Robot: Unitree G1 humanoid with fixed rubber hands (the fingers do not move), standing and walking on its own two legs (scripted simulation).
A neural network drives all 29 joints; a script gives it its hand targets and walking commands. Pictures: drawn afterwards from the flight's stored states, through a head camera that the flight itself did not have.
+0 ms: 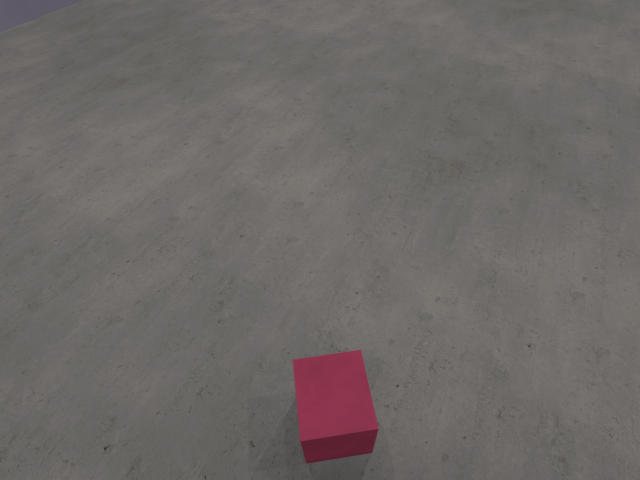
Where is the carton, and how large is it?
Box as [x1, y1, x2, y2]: [293, 350, 377, 463]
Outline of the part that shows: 360,350 293,360 300,441 306,463 367,453 372,451 377,432 377,424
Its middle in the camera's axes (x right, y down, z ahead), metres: +0.04 +0.49 +1.09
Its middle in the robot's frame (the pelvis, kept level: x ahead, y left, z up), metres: +0.41 +0.00 -0.66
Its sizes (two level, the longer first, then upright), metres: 0.208 0.193 0.239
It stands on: the floor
